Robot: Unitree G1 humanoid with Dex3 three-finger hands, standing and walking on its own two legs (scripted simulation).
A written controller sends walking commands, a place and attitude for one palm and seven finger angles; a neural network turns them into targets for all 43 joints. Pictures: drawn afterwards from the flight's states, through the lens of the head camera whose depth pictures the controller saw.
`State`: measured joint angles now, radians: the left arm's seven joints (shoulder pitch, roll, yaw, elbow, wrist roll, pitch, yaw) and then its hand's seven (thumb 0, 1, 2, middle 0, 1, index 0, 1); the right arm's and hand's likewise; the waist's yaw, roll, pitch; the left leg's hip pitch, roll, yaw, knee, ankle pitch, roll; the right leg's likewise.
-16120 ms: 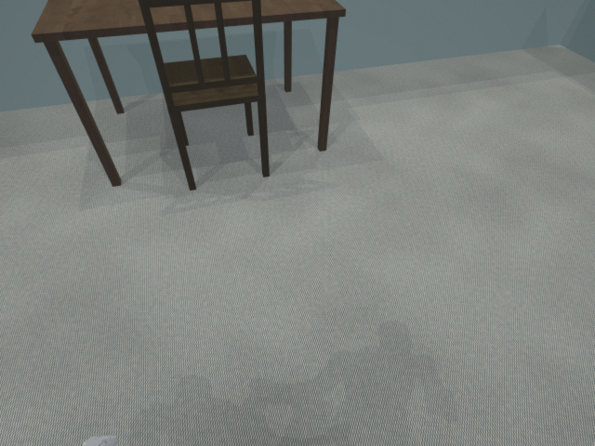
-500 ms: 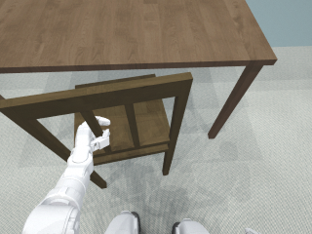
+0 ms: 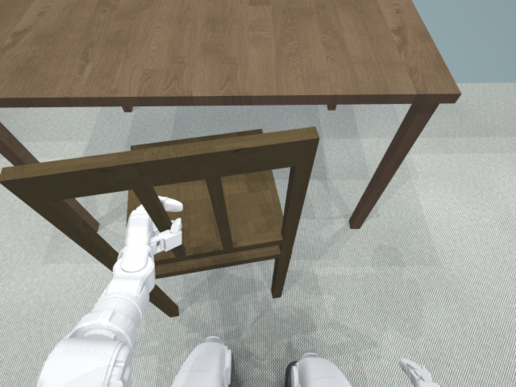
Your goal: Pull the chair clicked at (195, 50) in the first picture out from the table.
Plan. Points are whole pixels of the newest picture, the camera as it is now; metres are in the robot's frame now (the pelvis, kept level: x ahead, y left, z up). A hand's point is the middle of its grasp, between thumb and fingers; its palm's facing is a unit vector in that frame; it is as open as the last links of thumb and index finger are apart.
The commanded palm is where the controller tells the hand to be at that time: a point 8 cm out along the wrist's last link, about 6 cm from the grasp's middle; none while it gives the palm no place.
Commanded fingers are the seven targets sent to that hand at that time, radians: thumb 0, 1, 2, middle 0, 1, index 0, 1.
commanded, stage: step backward, pulling the chair out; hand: left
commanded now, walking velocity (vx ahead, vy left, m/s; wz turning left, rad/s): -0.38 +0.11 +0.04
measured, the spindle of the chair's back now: (164, 225) +0.38 +0.18 -0.06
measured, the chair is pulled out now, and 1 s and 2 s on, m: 0.18 0.33 0.48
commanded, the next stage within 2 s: none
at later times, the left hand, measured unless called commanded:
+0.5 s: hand (174, 252) +0.33 +0.16 -0.06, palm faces +0.08 -0.98 -0.20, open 5.4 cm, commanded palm +0.31 +0.21 -0.06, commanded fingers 0.00 0.90 0.90 -0.50 -1.45 -0.50 -1.45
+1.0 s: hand (162, 321) +0.21 +0.16 -0.05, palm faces +0.05 -0.98 -0.19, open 5.4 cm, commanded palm +0.21 +0.21 -0.05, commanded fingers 0.00 0.90 0.90 -0.50 -1.45 -0.50 -1.45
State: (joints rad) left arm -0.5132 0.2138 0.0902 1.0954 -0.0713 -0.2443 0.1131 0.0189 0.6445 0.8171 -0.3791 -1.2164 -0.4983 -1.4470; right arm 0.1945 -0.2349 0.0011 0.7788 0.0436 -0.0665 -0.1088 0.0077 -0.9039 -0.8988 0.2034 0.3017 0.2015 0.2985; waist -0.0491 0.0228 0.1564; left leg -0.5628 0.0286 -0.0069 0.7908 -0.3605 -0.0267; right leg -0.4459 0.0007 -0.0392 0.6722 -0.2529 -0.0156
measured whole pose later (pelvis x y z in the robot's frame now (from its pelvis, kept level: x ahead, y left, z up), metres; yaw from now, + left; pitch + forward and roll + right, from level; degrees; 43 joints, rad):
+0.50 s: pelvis -0.06 +0.00 +0.00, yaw +1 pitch +3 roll -1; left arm -0.57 0.22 0.12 1.08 -0.04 -0.24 0.10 0.02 0.64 0.78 -0.36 -1.26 -0.50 -1.45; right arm 0.17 -0.21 -0.01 0.77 0.03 -0.03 -0.09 0.01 -0.90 -0.90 0.20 0.30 0.20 0.30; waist -0.08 0.03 0.20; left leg -0.49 0.04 -0.06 0.82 -0.44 -0.06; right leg -0.47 -0.01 -0.03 0.61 -0.20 -0.01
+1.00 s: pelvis -0.16 +0.01 +0.00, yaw +2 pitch +2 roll +0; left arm -0.57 0.20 0.06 1.10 -0.04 -0.23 0.10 0.02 0.66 0.76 -0.31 -1.28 -0.50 -1.45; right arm 0.19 -0.27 -0.02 0.79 0.04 -0.03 -0.12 0.01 -0.91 -0.90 0.20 0.30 0.20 0.30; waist -0.07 -0.01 0.17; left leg -0.43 0.01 -0.01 0.64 -0.22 -0.01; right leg -0.51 -0.04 -0.01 0.58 -0.15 0.02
